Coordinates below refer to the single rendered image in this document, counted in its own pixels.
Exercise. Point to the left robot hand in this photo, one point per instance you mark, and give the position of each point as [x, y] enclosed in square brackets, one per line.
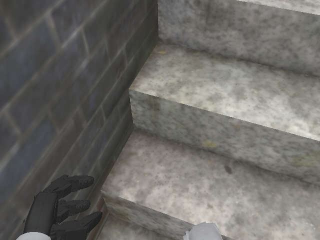
[47, 211]

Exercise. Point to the right robot thigh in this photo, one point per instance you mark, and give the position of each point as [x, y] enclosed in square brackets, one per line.
[203, 231]

